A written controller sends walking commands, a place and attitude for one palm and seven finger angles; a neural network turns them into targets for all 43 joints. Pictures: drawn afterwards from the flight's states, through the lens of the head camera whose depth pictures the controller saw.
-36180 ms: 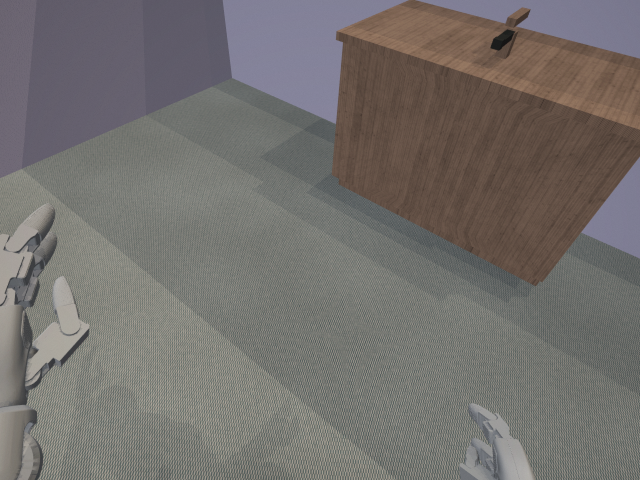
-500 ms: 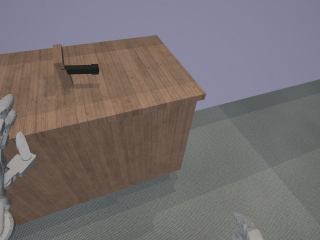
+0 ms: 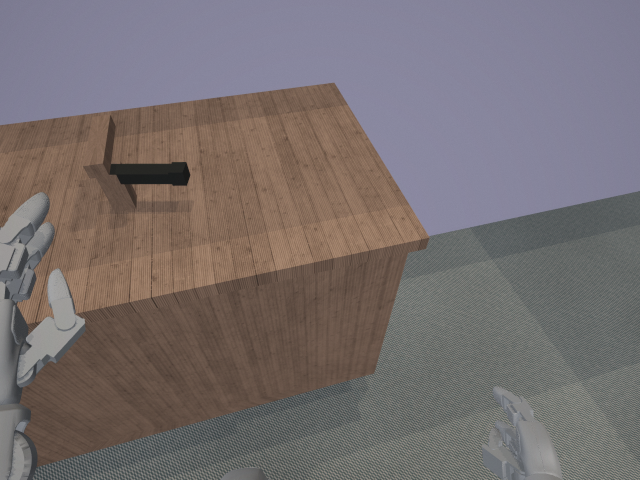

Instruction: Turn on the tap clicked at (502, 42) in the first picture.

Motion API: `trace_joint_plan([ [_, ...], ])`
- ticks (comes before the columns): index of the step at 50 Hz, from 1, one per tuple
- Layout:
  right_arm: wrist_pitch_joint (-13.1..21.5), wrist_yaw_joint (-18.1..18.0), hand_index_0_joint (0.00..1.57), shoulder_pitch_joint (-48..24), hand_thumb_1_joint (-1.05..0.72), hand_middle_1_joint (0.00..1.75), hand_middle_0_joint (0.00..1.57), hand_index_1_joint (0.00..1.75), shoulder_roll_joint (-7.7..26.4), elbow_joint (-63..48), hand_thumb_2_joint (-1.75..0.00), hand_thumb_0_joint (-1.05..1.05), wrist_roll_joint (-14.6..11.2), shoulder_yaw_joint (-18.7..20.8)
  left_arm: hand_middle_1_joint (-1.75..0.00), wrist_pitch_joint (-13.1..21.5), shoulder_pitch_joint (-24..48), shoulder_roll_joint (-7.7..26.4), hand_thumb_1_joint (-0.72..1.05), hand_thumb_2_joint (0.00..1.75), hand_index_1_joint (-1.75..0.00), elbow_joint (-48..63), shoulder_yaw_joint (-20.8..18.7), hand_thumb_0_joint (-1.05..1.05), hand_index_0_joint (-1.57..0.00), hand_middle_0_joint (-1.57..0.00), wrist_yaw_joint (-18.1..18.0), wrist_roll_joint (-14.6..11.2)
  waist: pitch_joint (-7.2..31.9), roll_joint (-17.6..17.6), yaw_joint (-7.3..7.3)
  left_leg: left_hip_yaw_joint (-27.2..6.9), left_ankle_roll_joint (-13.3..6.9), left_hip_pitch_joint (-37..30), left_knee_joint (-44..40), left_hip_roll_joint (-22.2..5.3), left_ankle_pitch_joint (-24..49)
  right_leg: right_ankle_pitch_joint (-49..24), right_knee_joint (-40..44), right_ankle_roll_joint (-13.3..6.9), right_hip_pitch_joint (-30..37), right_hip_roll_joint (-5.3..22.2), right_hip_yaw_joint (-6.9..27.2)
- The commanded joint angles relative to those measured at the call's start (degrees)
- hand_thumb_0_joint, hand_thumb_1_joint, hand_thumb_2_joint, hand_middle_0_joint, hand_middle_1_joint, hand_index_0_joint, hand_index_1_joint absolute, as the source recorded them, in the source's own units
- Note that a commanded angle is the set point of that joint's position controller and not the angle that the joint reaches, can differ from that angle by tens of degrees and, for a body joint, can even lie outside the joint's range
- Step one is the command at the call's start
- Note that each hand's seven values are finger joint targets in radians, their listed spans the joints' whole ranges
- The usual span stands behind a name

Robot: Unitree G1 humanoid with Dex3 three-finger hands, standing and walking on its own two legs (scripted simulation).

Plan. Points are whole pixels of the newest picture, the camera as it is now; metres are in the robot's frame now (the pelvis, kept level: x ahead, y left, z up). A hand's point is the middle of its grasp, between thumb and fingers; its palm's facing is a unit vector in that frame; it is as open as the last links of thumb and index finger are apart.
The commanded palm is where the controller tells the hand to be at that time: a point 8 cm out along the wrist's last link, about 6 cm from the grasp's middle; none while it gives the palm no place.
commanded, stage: come to a stop and stand still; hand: left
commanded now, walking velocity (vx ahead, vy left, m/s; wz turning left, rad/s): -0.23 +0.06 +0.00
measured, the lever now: (179, 173) +0.55 +0.28 +0.05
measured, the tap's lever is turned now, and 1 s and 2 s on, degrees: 75 75 75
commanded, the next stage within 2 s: none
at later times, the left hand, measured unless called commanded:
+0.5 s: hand (98, 274) +0.27 +0.24 +0.16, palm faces +0.29 -0.85 -0.45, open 7.4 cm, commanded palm +0.22 +0.29 +0.18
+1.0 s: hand (67, 298) +0.25 +0.28 +0.14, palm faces +0.20 -0.90 -0.38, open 7.5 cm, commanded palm +0.19 +0.33 +0.18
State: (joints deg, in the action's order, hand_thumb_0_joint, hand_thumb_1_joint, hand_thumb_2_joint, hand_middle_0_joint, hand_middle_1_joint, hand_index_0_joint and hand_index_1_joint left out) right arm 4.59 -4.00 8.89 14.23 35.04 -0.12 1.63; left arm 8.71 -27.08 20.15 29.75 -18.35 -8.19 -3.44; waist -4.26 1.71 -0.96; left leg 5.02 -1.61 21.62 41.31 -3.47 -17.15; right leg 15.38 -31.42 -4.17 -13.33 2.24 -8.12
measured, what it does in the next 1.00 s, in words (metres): steps on the spot: left foot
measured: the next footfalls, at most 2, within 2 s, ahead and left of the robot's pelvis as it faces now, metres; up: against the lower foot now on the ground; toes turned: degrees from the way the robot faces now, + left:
left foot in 0.08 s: +0.11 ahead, +0.14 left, +0.00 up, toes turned -2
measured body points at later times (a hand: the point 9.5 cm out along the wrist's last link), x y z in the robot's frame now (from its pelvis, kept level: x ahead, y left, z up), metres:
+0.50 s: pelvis +0.04 +0.02 +0.00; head +0.08 +0.01 +0.45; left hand +0.24 +0.29 +0.19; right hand +0.22 -0.20 -0.08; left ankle +0.08 +0.14 -0.74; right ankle +0.03 -0.07 -0.74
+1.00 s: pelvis +0.01 +0.06 +0.00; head +0.04 +0.10 +0.45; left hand +0.23 +0.33 +0.16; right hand +0.15 -0.18 -0.06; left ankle +0.07 +0.15 -0.74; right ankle +0.02 -0.07 -0.73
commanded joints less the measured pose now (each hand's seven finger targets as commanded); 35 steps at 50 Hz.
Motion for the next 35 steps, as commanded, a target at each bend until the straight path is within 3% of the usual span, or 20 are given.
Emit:
trace_joint_plan([
  [1, 2.0, -0.7, 0.20, -3.8, -0.90, 0.30, 0.20, 0.30, 3.7, -8.4, -0.90, 0.00, -0.7, 1.5, -0.30, 2.5, 4.4, 10.7, 0.90, 0.90, -0.30, 9.2, -8.0, 0.00, -0.20, -0.20, -2.0, -0.8, 6.6, -2.6, 0.59, -1.4, 0.0, -11.2, -12.3, 1.1, 5.8, -2.2, 8.2, -0.3, -1.5, 9.5, 11.3],
  [3, 1.5, -0.5, 0.20, -4.8, -0.90, 0.30, 0.20, 0.30, 4.3, -9.5, -0.90, 0.00, -1.1, 1.5, -0.30, 2.2, 3.7, 9.5, 0.90, 0.90, -0.30, 8.8, -7.3, 0.00, -0.20, -0.20, -1.8, -0.7, 7.1, -7.8, -0.28, -9.9, -1.9, -12.5, -15.7, -5.1, 16.3, -6.6, 4.1, 3.7, -2.1, 3.1, 8.2],
  [4, 1.4, -0.4, 0.20, -5.0, -0.90, 0.30, 0.20, 0.30, 4.7, -10.0, -0.90, 0.00, -1.5, 1.4, -0.30, 2.1, 4.5, 9.7, 0.90, 0.90, -0.30, 9.1, -7.1, 0.00, -0.20, -0.20, -1.7, -0.6, 7.3, -7.2, -0.78, -11.4, -2.0, -11.7, -16.0, -6.4, 21.1, -7.8, 4.2, 4.8, -0.8, 1.4, 7.8],
  [5, 1.5, -0.5, 0.20, -5.0, -0.90, 0.30, 0.20, 0.30, 5.1, -10.2, -0.90, 0.00, -1.9, 1.6, -0.30, 2.2, 5.4, 10.1, 0.90, 0.90, -0.30, 8.5, -6.8, 0.00, -0.20, -0.20, -1.5, -0.8, 7.0, -4.3, -1.01, -11.0, -1.3, -10.9, -15.0, -6.0, 22.7, -9.1, 5.9, 5.1, 0.2, 1.0, 9.2],
  [6, 1.8, -0.9, 0.20, -5.1, -0.90, 0.30, 0.20, 0.30, 4.4, -10.3, -0.90, 0.00, -1.4, 1.2, -0.30, 1.5, 4.7, 10.8, 0.90, 0.90, -0.30, 6.8, -7.5, 0.00, -0.20, -0.20, -1.0, -0.7, 4.8, -6.5, -0.50, -9.5, -0.8, -10.0, -15.3, -4.9, 23.8, -12.1, 6.3, 4.8, -0.4, 1.0, 9.2],
  [7, 1.8, -0.9, 0.20, -5.2, -0.90, 0.30, 0.20, 0.30, 3.4, -10.4, -0.90, 0.00, -1.0, 0.3, -0.30, 1.1, 4.6, 9.4, 0.90, 0.90, -0.30, 7.2, -5.9, 0.00, -0.20, -0.20, -0.6, -0.3, 5.1, -8.4, -0.51, -8.6, -0.3, -9.9, -15.7, -4.6, 26.1, -15.2, 6.4, 4.7, 0.8, 0.8, 8.5],
  [10, 2.1, -1.0, 0.20, -5.2, -0.90, 0.30, 0.20, 0.30, 3.6, -11.0, -0.90, 0.00, -0.6, 0.0, -0.30, 0.5, 7.3, 9.8, 0.90, 0.90, -0.30, 11.0, -4.8, 0.00, -0.20, -0.20, -0.8, -0.1, 10.0, -7.1, -0.74, -6.1, 0.8, -14.7, -13.8, -3.9, 35.7, -25.3, 6.6, 4.5, 3.5, 0.6, 8.5],
  [11, 2.1, -1.1, 0.20, -5.7, -0.90, 0.30, 0.20, 0.30, 3.7, -11.1, -0.90, 0.00, -0.4, 0.0, -0.30, 0.5, 8.3, 11.2, 0.90, 0.90, -0.30, 13.1, -5.7, 0.00, -0.20, -0.20, -0.9, -0.1, 11.8, -8.1, -0.80, -5.9, 1.0, -16.5, -13.7, -4.0, 39.2, -27.4, 5.8, 4.5, 4.0, 0.5, 8.2],
  [14, 2.0, -1.0, 0.20, -4.7, -0.90, 0.30, 0.20, 0.30, 3.5, -11.7, -0.90, 0.00, -0.2, 0.2, -0.30, -0.1, 4.6, 10.9, 0.90, 0.90, -0.30, 15.2, -6.1, 0.00, -0.20, -0.20, -1.0, -0.5, 16.7, -8.5, -1.05, -5.8, 0.6, -20.9, -14.2, -5.7, 45.0, -21.4, 4.7, 4.8, 3.9, -0.7, 7.3],
  [16, 1.9, -1.0, 0.20, -5.1, -0.90, 0.30, 0.20, 0.30, 3.5, -11.7, -0.90, 0.00, 0.1, 0.3, -0.30, -0.4, 2.0, 12.6, 0.90, 0.90, -0.30, 15.8, -8.2, 0.00, -0.20, -0.20, -1.1, -0.8, 17.7, -9.7, -1.26, -6.3, 0.5, -20.6, -14.9, -6.3, 43.9, -17.4, 4.8, 4.7, 3.9, -1.1, 7.4],
  [17, 1.8, -0.9, 0.20, -4.8, -0.90, 0.30, 0.20, 0.30, 3.0, -11.8, -0.90, 0.00, -0.1, 0.2, -0.30, -0.7, 0.6, 11.3, 0.90, 0.90, -0.30, 15.7, -7.5, 0.00, -0.20, -0.20, -1.0, -1.0, 18.0, -9.5, -1.11, -5.9, 0.5, -20.1, -15.3, -6.6, 41.9, -15.7, 5.0, 4.7, 4.1, -1.1, 7.4],
  [19, 1.7, -1.1, 0.20, -5.1, -0.90, 0.30, 0.20, 0.30, 3.0, -11.8, -0.90, 0.00, 0.0, 0.2, -0.30, -1.0, -1.0, 11.6, 0.90, 0.90, -0.30, 14.9, -8.4, 0.00, -0.20, -0.20, -1.0, -1.2, 17.1, -7.4, -1.08, -5.4, 1.0, -17.3, -15.0, -5.8, 36.3, -18.8, 6.9, 4.8, 5.0, -0.8, 7.8],
  [21, 1.6, -1.2, 0.20, -5.0, -0.90, 0.30, 0.20, 0.30, 3.0, -11.9, -0.90, 0.00, 0.1, 0.2, -0.30, -1.4, -2.6, 12.5, 0.90, 0.90, -0.30, 13.8, -9.6, 0.00, -0.20, -0.20, -1.1, -1.4, 18.0, -5.1, -0.78, -4.4, 1.9, -15.1, -14.2, -4.0, 30.6, -26.5, 7.9, 4.5, 7.1, 0.6, 8.8],
  [23, 1.6, -1.3, 0.20, -4.6, -0.90, 0.30, 0.20, 0.30, 2.8, -11.5, -0.90, 0.00, -0.3, 0.2, -0.30, -1.6, -2.5, 10.9, 0.90, 0.90, -0.30, 12.9, -8.1, 0.00, -0.20, -0.20, -1.1, -1.7, 17.0, -3.9, -0.27, -3.6, 2.4, -14.1, -13.9, -2.6, 25.2, -27.2, 9.3, 4.5, 6.6, 1.5, 9.4],
  [29, 1.8, -2.0, 0.20, -5.0, -0.90, 0.30, 0.20, 0.30, 3.5, -9.9, -0.90, 0.00, -0.3, 0.2, -0.30, -1.7, 0.8, 10.6, 0.90, 0.90, -0.30, 8.5, -6.8, 0.00, -0.20, -0.20, -1.5, -1.6, 11.9, -1.8, 0.27, -3.9, 2.0, -13.3, -16.1, -0.8, 11.9, -11.1, 15.5, 4.4, 1.3, 1.5, 10.1],
  [31, 2.0, -2.3, 0.20, -5.6, -0.90, 0.30, 0.20, 0.30, 4.0, -9.3, -0.90, 0.00, -0.2, 0.4, -0.30, -1.5, 3.7, 11.8, 0.90, 0.90, -0.30, 8.4, -7.0, 0.00, -0.20, -0.20, -1.7, -1.3, 9.8, -3.2, 0.36, -4.0, 1.8, -13.6, -16.9, -0.3, 8.4, -5.6, 17.7, 4.1, -0.9, 1.6, 10.8],
  [32, 2.0, -2.4, 0.20, -5.2, -0.90, 0.30, 0.20, 0.30, 3.8, -9.1, -0.90, 0.00, -0.3, 0.3, -0.30, -1.4, 4.2, 10.4, 0.90, 0.90, -0.30, 7.6, -5.6, 0.00, -0.20, -0.20, -1.7, -1.2, 8.8, -2.9, 0.49, -4.2, 1.7, -13.2, -17.4, -0.2, 7.4, -3.6, 18.2, 4.0, -1.1, 1.5, 10.4],
  [33, 4.6, -2.2, 0.20, 5.2, -0.90, 0.30, 0.20, 0.30, 6.5, -9.2, -0.90, 0.00, 1.5, 2.8, -0.30, 4.8, 62.7, 54.7, 0.90, 0.90, -0.30, 18.9, -37.4, 0.00, -0.20, -0.20, -0.3, 7.6, -7.2, 15.0, -0.89, -0.8, 1.3, -3.0, -8.0, -1.2, 6.7, -12.0, 24.2, 10.4, -11.9, 5.3, 14.2],
  [34, 4.4, -1.3, 0.20, 1.6, -0.90, 0.30, 0.20, 0.30, 0.3, -5.7, -0.90, 0.00, -0.3, 0.1, -0.30, 2.6, 30.5, 21.3, 0.90, 0.90, -0.30, -12.8, -15.1, 0.00, -0.20, -0.20, 2.5, 4.1, 6.4, 14.7, -0.43, -2.4, -0.2, -9.1, -9.9, 4.4, 9.3, -10.8, 17.8, 2.8, -6.7, 8.2, 14.7],
  [35, 5.2, -0.5, 0.20, -0.4, -0.90, 0.30, 0.20, 0.30, 2.7, -10.2, -0.90, 0.00, -1.0, 1.5, -0.30, 3.4, 16.4, 15.2, 0.90, 0.90, -0.30, -8.9, -11.5, 0.00, -0.20, -0.20, 2.0, 1.1, 1.7, 8.9, -3.07, -1.6, 1.0, -9.7, -11.5, 2.4, 9.2, -12.5, 19.7, 4.9, -6.6, 7.0, 16.9],
])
